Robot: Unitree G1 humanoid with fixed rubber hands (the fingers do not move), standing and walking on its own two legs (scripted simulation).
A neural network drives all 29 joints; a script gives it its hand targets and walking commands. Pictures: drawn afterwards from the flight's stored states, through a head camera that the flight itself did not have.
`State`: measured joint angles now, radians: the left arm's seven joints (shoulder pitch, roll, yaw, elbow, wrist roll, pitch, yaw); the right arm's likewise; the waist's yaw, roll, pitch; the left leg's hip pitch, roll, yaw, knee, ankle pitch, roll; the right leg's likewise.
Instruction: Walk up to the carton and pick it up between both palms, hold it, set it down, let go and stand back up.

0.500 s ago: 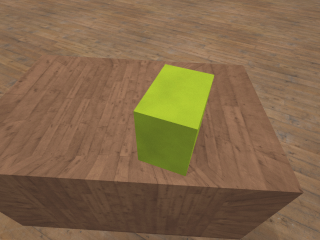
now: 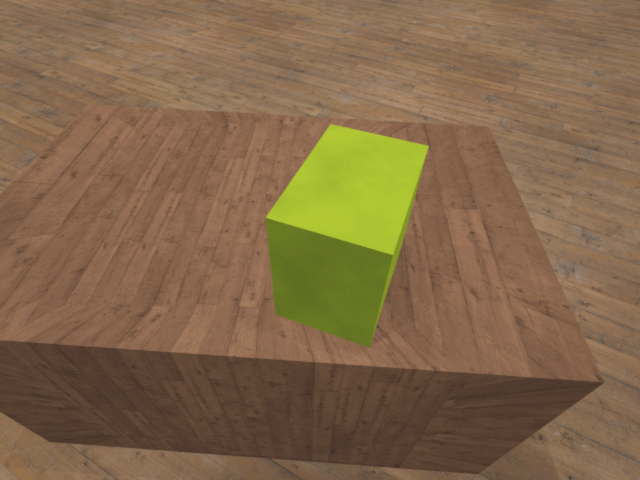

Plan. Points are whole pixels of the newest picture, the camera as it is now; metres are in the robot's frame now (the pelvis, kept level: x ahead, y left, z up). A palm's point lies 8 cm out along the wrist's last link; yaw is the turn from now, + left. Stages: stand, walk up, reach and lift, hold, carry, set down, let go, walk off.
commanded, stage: stand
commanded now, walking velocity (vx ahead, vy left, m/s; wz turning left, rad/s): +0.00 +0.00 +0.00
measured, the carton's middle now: (349, 233) +0.51 -0.04 -0.01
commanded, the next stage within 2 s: none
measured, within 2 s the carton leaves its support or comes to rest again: neither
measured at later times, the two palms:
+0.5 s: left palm out of the picture -0.06 +0.19 -0.15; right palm out of the picture -0.03 -0.21 -0.15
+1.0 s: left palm out of the picture -0.05 +0.18 -0.15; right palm out of the picture -0.03 -0.21 -0.15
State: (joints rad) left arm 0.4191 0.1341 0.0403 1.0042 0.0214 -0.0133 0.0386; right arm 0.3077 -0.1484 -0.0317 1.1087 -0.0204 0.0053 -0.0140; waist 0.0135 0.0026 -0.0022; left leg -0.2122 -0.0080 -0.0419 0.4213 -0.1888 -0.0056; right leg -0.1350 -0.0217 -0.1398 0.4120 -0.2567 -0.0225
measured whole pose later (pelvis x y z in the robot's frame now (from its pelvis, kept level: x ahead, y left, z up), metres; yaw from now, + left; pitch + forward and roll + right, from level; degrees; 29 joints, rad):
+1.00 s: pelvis +0.00 -0.01 +0.00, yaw +0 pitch -1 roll +0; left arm 0.37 0.09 0.03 1.13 0.02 -0.01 0.05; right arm 0.31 -0.10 -0.01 1.15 -0.02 0.01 -0.04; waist 0.01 0.00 0.02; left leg -0.23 0.01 -0.05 0.44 -0.19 -0.03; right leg -0.15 0.00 -0.15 0.43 -0.26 -0.04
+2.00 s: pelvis +0.01 -0.02 +0.00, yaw +0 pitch -1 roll +0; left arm 0.36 0.09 0.04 1.12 0.01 -0.01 0.05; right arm 0.31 -0.09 0.00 1.15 -0.01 0.00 -0.04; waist 0.01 0.00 0.03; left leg -0.21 0.01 -0.05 0.44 -0.21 -0.03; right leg -0.13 0.00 -0.15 0.42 -0.28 -0.04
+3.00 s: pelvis +0.01 -0.01 +0.00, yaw +0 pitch -1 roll +0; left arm 0.35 0.08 0.03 1.12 0.01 -0.01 0.05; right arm 0.30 -0.10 0.00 1.14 -0.01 0.00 -0.04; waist 0.01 0.00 0.04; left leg -0.21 0.01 -0.05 0.45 -0.22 -0.03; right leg -0.13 0.00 -0.15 0.43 -0.29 -0.04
